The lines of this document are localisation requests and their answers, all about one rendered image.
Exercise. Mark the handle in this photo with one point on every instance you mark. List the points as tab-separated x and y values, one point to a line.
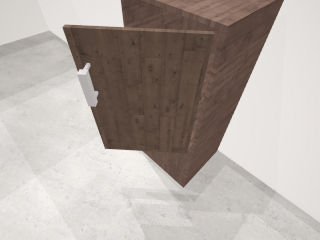
87	86

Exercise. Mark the cupboard door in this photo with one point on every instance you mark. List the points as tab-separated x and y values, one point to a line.
149	83

